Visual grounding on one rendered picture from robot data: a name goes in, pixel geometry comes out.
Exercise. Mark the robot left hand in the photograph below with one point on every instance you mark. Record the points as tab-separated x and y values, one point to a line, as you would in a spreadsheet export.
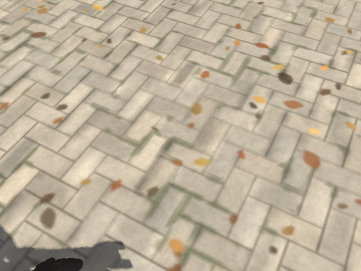
70	264

